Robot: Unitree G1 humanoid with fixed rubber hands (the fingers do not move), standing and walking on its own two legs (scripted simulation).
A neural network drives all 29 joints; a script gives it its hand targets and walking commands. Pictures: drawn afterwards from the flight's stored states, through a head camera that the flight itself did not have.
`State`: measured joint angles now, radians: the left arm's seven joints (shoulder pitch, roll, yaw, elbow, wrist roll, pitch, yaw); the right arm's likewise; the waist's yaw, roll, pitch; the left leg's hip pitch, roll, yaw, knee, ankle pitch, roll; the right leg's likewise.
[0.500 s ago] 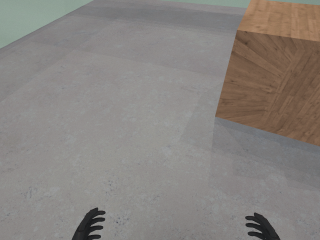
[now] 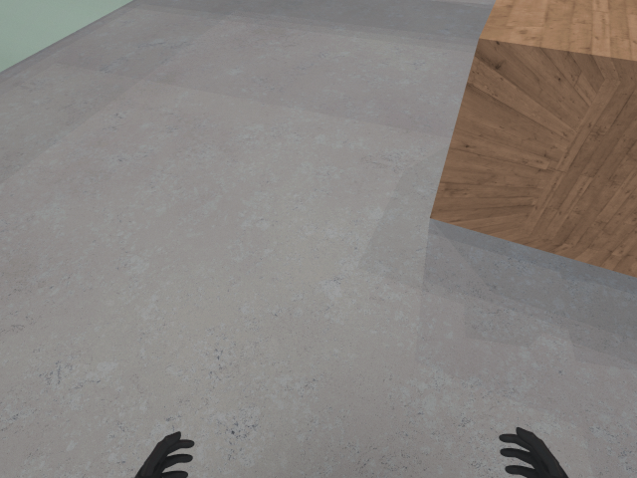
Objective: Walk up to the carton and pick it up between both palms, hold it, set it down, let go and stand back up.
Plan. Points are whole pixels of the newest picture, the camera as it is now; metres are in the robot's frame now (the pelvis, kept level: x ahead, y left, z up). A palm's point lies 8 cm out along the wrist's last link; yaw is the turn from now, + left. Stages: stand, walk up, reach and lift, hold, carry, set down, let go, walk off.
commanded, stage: stand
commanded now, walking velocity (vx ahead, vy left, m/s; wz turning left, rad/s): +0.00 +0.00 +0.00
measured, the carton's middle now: out of the picture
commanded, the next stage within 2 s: walk up in 1.58 s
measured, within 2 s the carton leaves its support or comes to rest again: neither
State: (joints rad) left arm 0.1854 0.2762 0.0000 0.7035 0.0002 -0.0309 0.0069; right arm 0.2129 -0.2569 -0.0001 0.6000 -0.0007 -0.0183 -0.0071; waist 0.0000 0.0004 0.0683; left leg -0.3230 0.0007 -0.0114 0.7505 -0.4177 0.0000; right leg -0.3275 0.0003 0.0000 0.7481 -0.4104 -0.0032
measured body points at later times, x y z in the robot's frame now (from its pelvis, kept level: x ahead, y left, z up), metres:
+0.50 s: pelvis +0.00 +0.00 +0.00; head +0.02 +0.00 +0.45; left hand +0.13 +0.26 -0.11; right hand +0.15 -0.25 -0.09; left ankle -0.01 +0.12 -0.71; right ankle -0.01 -0.12 -0.71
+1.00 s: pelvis +0.00 +0.00 +0.00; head +0.02 +0.00 +0.45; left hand +0.12 +0.27 -0.12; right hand +0.15 -0.26 -0.09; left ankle -0.01 +0.12 -0.71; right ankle -0.01 -0.12 -0.71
